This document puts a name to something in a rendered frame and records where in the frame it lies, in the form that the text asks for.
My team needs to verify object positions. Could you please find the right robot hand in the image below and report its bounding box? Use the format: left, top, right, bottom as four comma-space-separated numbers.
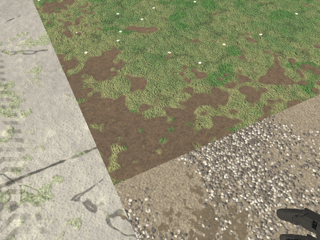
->
276, 208, 320, 240

